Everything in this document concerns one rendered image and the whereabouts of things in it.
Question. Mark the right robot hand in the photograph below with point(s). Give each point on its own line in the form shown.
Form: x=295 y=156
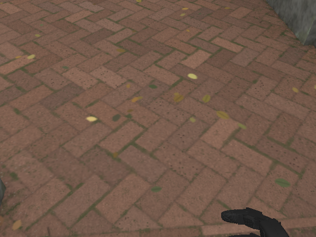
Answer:
x=269 y=227

